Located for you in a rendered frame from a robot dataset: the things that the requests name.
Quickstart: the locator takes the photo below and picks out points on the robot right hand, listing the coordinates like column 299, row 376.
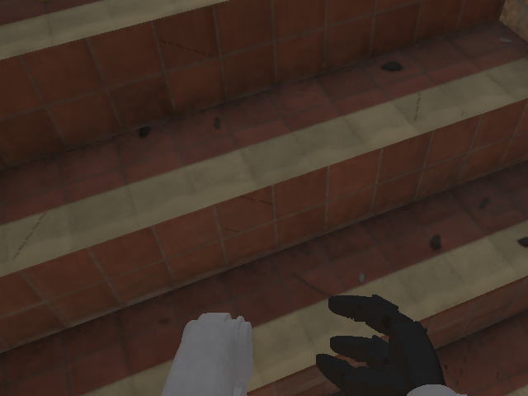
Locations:
column 408, row 361

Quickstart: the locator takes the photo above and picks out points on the robot left thigh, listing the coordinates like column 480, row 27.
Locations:
column 215, row 354

